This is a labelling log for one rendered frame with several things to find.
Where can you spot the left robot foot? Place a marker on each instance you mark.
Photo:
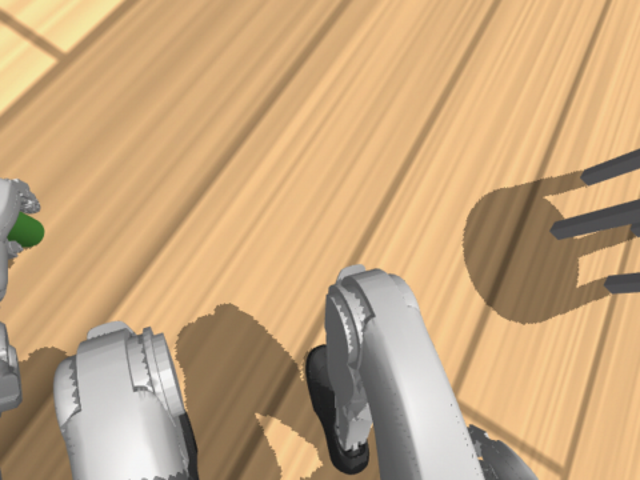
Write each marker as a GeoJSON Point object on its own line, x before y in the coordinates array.
{"type": "Point", "coordinates": [190, 446]}

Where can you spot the right robot foot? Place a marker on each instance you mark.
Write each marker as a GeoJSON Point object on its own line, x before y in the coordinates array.
{"type": "Point", "coordinates": [323, 401]}

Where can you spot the right robot hand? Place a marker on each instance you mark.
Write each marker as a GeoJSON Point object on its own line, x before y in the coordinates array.
{"type": "Point", "coordinates": [500, 461]}

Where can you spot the left robot hand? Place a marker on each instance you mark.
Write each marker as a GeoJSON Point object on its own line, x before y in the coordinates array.
{"type": "Point", "coordinates": [15, 196]}

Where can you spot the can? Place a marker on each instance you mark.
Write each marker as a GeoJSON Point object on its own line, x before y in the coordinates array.
{"type": "Point", "coordinates": [27, 231]}

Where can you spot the left robot arm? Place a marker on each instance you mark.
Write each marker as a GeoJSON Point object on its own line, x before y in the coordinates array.
{"type": "Point", "coordinates": [10, 380]}

